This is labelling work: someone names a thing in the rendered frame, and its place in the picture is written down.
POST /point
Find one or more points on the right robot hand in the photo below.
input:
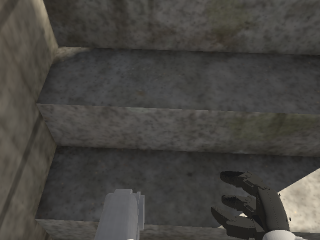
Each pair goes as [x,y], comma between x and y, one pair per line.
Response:
[264,214]

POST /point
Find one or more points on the robot left thigh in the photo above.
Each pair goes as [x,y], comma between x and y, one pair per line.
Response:
[123,216]

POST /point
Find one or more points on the right robot forearm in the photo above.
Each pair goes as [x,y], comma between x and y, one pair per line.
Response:
[279,235]

